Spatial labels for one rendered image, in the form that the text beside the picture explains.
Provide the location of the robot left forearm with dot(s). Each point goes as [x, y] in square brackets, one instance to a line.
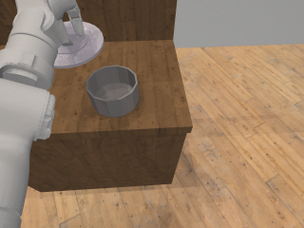
[32, 47]

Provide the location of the pot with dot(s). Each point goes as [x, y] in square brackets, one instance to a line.
[113, 90]

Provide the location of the knob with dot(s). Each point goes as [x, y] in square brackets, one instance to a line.
[71, 32]

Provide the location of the robot left hand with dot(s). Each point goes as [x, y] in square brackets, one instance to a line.
[72, 9]

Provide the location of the lid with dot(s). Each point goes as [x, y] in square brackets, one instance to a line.
[83, 50]

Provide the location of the robot left upper arm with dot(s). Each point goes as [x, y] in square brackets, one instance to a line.
[26, 114]

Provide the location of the table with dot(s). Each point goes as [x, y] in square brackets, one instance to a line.
[87, 150]

